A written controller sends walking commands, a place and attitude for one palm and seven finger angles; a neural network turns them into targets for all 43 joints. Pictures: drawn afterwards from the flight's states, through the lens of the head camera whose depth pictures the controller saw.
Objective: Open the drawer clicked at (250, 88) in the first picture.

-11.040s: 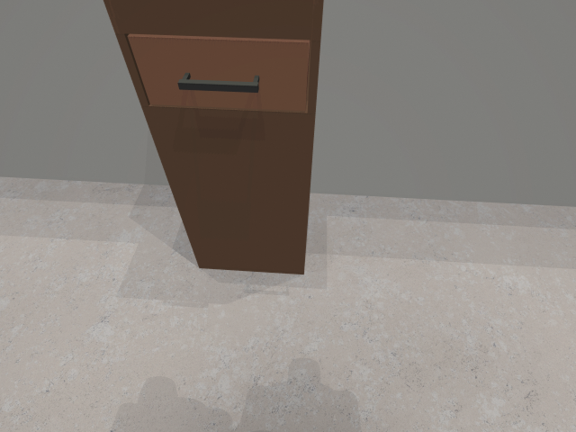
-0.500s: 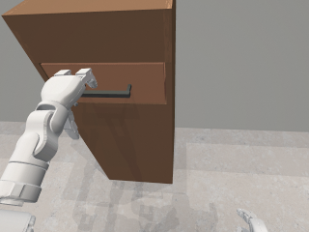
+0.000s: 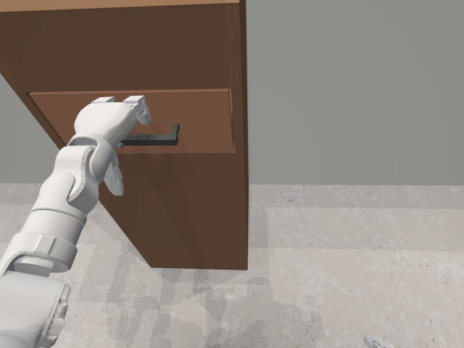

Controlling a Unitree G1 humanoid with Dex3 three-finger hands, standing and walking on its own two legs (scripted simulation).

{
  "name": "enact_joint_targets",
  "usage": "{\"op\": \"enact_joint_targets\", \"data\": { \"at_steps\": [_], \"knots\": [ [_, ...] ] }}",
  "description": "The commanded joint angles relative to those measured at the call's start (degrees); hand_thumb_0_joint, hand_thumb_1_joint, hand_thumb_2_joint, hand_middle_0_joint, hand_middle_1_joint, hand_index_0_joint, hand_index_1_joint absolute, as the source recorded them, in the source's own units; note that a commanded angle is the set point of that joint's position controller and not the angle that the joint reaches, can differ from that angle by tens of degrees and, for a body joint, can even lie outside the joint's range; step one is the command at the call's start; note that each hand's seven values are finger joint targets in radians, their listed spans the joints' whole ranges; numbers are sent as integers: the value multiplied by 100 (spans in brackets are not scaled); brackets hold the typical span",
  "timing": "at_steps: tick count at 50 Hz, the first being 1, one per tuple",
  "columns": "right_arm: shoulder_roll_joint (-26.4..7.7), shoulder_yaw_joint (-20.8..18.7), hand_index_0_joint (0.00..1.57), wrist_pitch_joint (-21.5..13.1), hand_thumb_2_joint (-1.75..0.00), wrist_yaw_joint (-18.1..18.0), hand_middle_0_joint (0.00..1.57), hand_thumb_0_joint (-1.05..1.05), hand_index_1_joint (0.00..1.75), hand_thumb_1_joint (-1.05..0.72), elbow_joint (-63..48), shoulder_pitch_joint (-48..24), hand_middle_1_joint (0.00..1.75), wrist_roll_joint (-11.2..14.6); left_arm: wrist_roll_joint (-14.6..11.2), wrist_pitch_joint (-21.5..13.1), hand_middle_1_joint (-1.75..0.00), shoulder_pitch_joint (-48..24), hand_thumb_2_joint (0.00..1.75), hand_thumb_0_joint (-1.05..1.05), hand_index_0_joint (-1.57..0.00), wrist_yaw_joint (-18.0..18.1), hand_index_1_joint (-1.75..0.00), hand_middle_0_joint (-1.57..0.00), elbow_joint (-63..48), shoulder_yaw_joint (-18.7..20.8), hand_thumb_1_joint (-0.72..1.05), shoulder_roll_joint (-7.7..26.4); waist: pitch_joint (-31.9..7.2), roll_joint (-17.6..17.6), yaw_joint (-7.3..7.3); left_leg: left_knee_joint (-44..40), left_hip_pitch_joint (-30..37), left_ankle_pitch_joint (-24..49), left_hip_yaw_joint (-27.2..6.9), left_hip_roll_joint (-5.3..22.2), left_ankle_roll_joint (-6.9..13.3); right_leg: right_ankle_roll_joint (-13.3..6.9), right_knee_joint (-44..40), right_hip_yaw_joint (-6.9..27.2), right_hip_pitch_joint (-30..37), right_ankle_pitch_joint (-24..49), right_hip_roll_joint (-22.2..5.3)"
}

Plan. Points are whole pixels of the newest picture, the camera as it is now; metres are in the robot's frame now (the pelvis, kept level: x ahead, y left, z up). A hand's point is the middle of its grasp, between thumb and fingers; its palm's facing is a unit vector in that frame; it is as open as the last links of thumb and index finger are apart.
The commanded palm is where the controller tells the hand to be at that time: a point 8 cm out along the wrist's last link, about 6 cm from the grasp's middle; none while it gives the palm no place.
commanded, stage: move the hooked fingers above the handle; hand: left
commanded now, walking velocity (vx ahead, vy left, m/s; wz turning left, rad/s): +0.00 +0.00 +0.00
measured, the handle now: (136, 134) +0.50 +0.23 +0.08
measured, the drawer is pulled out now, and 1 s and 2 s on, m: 0.00 0.00 0.00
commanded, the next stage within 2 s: lower the fingers behind the handle in 1.08 s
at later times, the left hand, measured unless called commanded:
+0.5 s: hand (115, 138) +0.43 +0.23 +0.14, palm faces -0.02 -0.02 -1.00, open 13.8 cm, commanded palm +0.41 +0.23 +0.20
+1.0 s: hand (122, 135) +0.43 +0.22 +0.14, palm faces -0.01 -0.04 -1.00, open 13.8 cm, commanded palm +0.42 +0.23 +0.20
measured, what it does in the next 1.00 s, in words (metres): stands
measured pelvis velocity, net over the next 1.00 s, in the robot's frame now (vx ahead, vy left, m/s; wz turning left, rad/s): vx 0.00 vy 0.00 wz -0.01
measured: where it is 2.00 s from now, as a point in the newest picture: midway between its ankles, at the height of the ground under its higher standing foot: outside the picture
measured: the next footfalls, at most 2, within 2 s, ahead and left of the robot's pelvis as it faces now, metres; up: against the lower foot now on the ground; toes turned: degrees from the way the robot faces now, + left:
none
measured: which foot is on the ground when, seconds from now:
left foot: down 0.00-1.00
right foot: down 0.00-1.00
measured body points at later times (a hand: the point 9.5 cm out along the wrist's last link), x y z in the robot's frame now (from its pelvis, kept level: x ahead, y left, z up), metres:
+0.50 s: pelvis +0.00 -0.01 +0.00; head +0.04 -0.03 +0.45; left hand +0.43 +0.23 +0.19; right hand +0.11 -0.27 -0.14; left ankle +0.00 +0.11 -0.74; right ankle -0.04 -0.10 -0.74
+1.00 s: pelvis +0.00 +0.00 +0.00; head +0.03 -0.02 +0.45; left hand +0.43 +0.22 +0.19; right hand +0.10 -0.26 -0.14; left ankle +0.00 +0.11 -0.74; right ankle -0.04 -0.10 -0.74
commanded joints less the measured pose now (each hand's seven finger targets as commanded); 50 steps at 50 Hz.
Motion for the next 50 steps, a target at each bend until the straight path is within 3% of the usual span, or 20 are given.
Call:
{"op": "enact_joint_targets", "data": {
  "at_steps": [1, 5, 7, 8, 9, 10, 13, 15, 17, 20, 22, 24, 25, 26, 28, 30, 34, 43, 49, 50],
  "knots": [
    [-650, -324, 20, -234, -90, -75, 20, 0, 30, -90, -565, -10, 30, -33, -12, -371, -120, -2976, 30, 0, -30, 457, -120, -30, -1103, 781, -50, 1458, -2129, -81, -125, 119, 1212, 2136, -121, -156, 227, -39, -137, 217, 332, 2343, 106],
    [-690, -329, 20, -233, -90, -78, 20, 0, 30, -90, -422, 139, 30, -37, 75, -309, -120, -3084, 30, 0, -30, 707, -120, -30, -368, 987, -50, 1675, -2102, -311, -109, 150, 862, 2023, -49, -161, 217, -23, -81, 227, 369, 2403, 101],
    [-678, -347, 20, -224, -90, -42, 20, 0, 30, -90, -463, 125, 30, -61, 164, -274, -120, -3144, 30, 0, -30, 809, -120, -30, -523, 1128, -50, 1863, -2443, -4, 5, 179, 933, 2281, -18, -155, 211, -46, 3, 259, 566, 2623, 95],
    [-697, -360, 20, -211, -90, -26, 20, 0, 30, -90, -492, 101, 30, -71, 194, -252, -120, -3078, 30, 0, -30, 825, -120, -30, -622, 1242, -50, 1981, -2664, -85, 38, 223, 951, 2486, -6, -162, 224, -47, 26, 283, 754, 2845, 98],
    [-673, -360, 20, -197, -90, 4, 20, 0, 30, -90, -534, 98, 30, -62, 203, -198, -120, -2974, 30, 0, -30, 827, -120, -30, -663, 1171, -50, 1893, -2678, 10, 39, 235, 950, 2621, -19, -160, 223, -43, 73, 272, 777, 2993, 99],
    [-663, -370, 20, -186, -90, 27, 20, 0, 30, -90, -544, 77, 30, -52, 162, -138, -120, -2847, 30, 0, -30, 790, -120, -30, -663, 1022, -50, 1671, -2554, -91, -1, 235, 969, 2623, -6, -148, 233, -22, 48, 255, 720, 3042, 101],
    [-729, -360, 20, -145, -90, 13, 20, 0, 30, -90, -575, 30, 30, -26, 79, -62, -120, -2538, 30, 0, -30, 701, -120, -30, -593, 1203, -50, 1849, -2325, -503, 11, 146, 772, 2397, 36, -137, 266, 9, -50, 267, 855, 3044, 86],
    [-728, -350, 20, -135, -90, -10, 20, 0, 30, -90, -627, -67, 30, -13, 89, -37, -120, -2388, 30, 0, -30, 649, -120, -30, -732, 1328, -50, 2037, -2329, -380, 56, 112, 740, 2269, 69, -165, 272, 38, -45, 303, 963, 3088, 71],
    [-716, -330, 20, -127, -90, -28, 20, 0, 30, -90, -641, -103, 30, 9, 103, -3, -120, -2417, 30, 0, -30, 561, -120, -30, -733, 1037, -50, 1769, -2113, -364, -31, 91, 749, 2123, 56, -165, 275, 39, -90, 286, 782, 2900, 80],
    [-728, -326, 20, -122, -90, -64, 20, 0, 30, -90, -644, -105, 30, 33, 46, -36, -120, -2441, 30, 0, -30, 423, -120, -30, -751, 918, -50, 1701, -1913, -350, -105, 62, 817, 1873, 39, -160, 287, 43, -188, 294, 615, 2601, 83],
    [-721, -335, 20, -129, -90, -96, 20, 0, 30, -90, -656, -107, 30, 29, 37, -131, -120, -2465, 30, 0, -30, 366, -120, -30, -856, 944, -50, 1740, -1979, -356, -108, 59, 890, 1834, 23, -163, 295, 39, -203, 310, 607, 2519, 83],
    [-680, -351, 20, -160, -90, -81, 20, 0, 30, -90, -683, -121, 30, 29, -43, -256, -120, -2609, 30, 0, -30, 328, -120, -30, -1220, 755, -50, 1512, -2102, -168, -125, 105, 1101, 1978, -6, -169, 298, 27, -198, 314, 536, 2550, 88],
    [-692, -349, 20, -150, -90, -94, 20, 0, 30, -90, -657, -117, 30, 22, -25, -273, -120, -2543, 30, 0, -30, 348, -120, -30, -1116, 874, -50, 1625, -2038, -180, -120, 106, 1091, 1927, -32, -167, 286, 16, -190, 297, 481, 2438, 101],
    [-671, -332, 20, -157, -90, -92, 20, 0, 30, -90, -647, -140, 30, 27, -36, -289, -120, -2666, 30, 0, -30, 354, -120, -30, -1099, 675, -50, 1409, -1907, -129, -162, 102, 1096, 1859, -46, -173, 276, 12, -207, 275, 321, 2306, 105],
    [-677, -335, 20, -178, -90, -97, 20, 0, 30, -90, -598, -108, 30, 24, -68, -314, -120, -2797, 30, 0, -30, 401, -120, -30, -1042, 637, -50, 1360, -1853, -216, -189, 93, 1126, 1760, -57, -148, 271, -2, -268, 262, 225, 2089, 102],
    [-696, -317, 20, -189, -90, -116, 20, 0, 30, -90, -529, -103, 30, 13, -37, -294, -120, -2937, 30, 0, -30, 502, -120, -30, -783, 959, -50, 1729, -1859, -257, -125, 71, 1002, 1637, -50, -159, 254, 3, -249, 269, 301, 2047, 88],
    [-684, -273, 20, -198, -90, -126, 20, 0, 30, -90, -494, -128, 30, 6, 94, -239, -120, -3147, 30, 0, -30, 613, -120, -30, -432, 994, -50, 1844, -1958, -195, -102, 67, 887, 1665, -36, -160, 233, -10, -197, 263, 379, 2059, 72],
    [-679, -314, 20, -172, -90, -75, 20, 0, 30, -90, -647, -77, 30, 9, 40, -216, -120, -2923, 30, 0, -30, 344, -120, -30, -538, 525, -50, 1263, -2034, -290, -161, 121, 1076, 1937, -74, -128, 252, -23, -189, 235, 312, 2209, 94],
    [-704, -295, 20, -136, -90, -57, 20, 0, 30, -90, -618, -94, 30, -1, 33, -273, -120, -2689, 30, 0, -30, 477, -120, -30, -625, 1111, -50, 1839, -2003, -324, 4, 87, 889, 2015, -95, -122, 234, -33, -122, 226, 453, 2266, 113],
    [-688, -285, 20, -137, -90, -52, 20, 0, 30, -90, -605, -99, 30, 2, 40, -254, -120, -2755, 30, 0, -30, 511, -120, -30, -590, 1000, -50, 1709, -1901, -207, -8, 62, 856, 1963, -89, -115, 220, -39, -118, 203, 359, 2168, 114]
  ]
}}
